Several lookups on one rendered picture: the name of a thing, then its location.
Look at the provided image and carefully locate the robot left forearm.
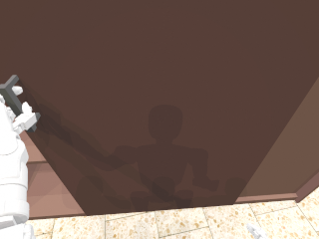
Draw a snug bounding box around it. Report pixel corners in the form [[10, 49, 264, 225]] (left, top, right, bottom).
[[0, 130, 30, 230]]

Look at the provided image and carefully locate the wardrobe door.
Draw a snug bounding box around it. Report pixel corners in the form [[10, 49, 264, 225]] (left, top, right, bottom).
[[238, 77, 319, 197], [0, 0, 319, 216]]

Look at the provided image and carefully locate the handle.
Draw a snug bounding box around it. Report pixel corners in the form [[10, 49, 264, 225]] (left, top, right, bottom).
[[0, 75, 41, 132]]

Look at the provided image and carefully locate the robot left upper arm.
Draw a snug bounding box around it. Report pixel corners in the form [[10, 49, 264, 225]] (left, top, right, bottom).
[[0, 223, 36, 239]]

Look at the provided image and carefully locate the robot left hand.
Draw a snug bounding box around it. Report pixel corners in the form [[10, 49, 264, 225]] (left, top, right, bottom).
[[0, 86, 37, 134]]

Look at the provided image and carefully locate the robot right hand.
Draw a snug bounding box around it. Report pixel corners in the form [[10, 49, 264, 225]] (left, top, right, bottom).
[[246, 223, 270, 239]]

